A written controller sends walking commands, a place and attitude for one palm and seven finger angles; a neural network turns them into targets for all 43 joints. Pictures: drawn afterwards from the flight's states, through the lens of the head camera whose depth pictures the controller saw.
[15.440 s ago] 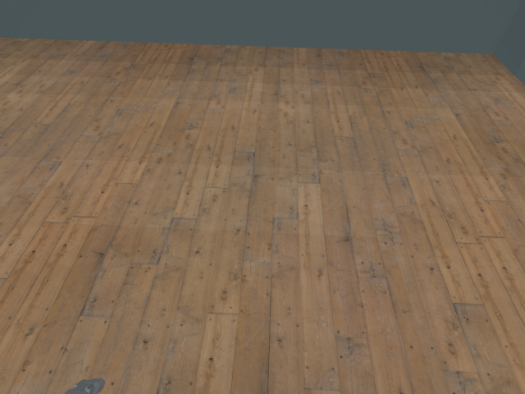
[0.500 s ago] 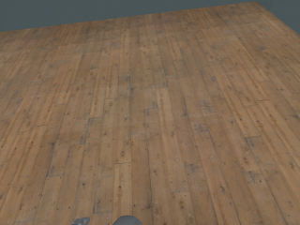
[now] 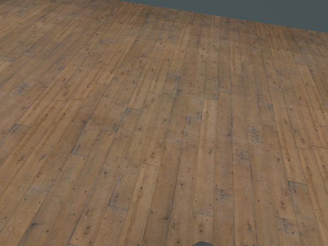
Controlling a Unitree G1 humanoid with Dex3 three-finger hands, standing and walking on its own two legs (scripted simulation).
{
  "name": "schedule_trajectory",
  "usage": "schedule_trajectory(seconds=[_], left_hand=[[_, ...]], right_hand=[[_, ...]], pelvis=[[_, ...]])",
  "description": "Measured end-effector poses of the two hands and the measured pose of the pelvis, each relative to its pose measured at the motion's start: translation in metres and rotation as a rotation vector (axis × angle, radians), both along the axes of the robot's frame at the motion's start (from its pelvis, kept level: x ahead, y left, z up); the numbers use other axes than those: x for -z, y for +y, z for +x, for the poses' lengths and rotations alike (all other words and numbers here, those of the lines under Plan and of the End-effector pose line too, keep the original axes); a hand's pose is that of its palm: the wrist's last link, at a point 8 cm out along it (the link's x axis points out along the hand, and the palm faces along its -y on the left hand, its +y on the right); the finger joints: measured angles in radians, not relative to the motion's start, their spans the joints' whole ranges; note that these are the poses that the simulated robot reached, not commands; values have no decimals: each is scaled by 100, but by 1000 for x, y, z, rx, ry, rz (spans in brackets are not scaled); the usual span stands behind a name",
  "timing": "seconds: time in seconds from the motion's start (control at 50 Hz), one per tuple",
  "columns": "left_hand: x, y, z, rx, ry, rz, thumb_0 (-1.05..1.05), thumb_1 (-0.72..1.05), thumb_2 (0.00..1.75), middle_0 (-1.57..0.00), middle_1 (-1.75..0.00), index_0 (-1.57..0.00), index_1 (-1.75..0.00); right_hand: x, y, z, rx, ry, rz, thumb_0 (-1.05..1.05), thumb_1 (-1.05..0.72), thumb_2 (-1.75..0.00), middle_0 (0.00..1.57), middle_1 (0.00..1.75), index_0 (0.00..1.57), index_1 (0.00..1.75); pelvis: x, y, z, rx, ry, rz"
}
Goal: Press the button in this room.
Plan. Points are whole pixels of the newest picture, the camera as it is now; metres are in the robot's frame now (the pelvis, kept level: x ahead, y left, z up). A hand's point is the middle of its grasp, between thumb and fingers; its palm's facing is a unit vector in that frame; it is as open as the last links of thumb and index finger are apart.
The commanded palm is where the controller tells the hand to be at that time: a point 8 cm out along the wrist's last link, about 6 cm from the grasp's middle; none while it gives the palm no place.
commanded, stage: turn or walk to find it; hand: left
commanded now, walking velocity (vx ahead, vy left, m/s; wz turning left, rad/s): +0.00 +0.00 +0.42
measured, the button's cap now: out of the picture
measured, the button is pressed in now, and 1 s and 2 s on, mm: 0 0 0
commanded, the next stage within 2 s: none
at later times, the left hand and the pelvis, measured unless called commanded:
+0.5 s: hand out of the picture +0.03 +0.14 -0.14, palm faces +0.23 -0.93 -0.28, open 7.4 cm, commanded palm none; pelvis -0.02 -0.06 +0.00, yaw +13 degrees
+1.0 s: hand out of the picture -0.09 +0.19 -0.17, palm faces +0.49 -0.84 -0.25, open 7.4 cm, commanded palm none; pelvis -0.04 -0.02 +0.00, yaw +26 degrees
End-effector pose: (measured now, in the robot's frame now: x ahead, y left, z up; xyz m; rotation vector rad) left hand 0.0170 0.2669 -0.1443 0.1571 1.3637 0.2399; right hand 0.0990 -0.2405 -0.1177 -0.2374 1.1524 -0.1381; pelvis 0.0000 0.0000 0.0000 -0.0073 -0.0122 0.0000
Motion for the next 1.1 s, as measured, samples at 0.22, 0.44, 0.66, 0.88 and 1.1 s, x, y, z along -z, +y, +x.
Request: schedule_trajectory(seconds=[0.22, 0.44, 0.66, 0.88, 1.1], left_hand=[[-21, -26, 40, 0, -169, 28, 1, 91, 90, -20, -29, -20, -30], [-37, -76, 8, -74, -200, 64, 0, 91, 90, -20, -30, -20, -30], [-23, -81, -72, -244, -85, 29, 1, 91, 90, -21, -30, -20, -30], [6, -44, -152, -407, 29, -3, 1, 91, 90, -20, -29, -20, -30], [-18, -40, -114, -426, -137, 52, 1, 91, 90, -20, -29, -20, -30]], right_hand=[[16, -12, -17, -23, 53, 55, 0, -90, -89, 20, 30, 20, 30], [36, -61, -37, -66, 176, 74, 0, -90, -89, 20, 30, 20, 30], [26, -50, -14, -212, 225, 18, 0, -91, -89, 19, 30, 19, 30], [6, 29, 47, -397, 9, -5, 0, -90, -89, 19, 30, 20, 30], [11, 33, 45, -449, 36, 40, 0, -90, -89, 20, 30, 20, 30]], pelvis=[[-1, -21, -8, -86, 7, 15], [-2, -58, -15, -200, 1, 50], [-4, -55, -21, -314, 19, 44], [6, -25, -39, -407, 6, 7], [-2, -35, -39, -489, 2, 10]])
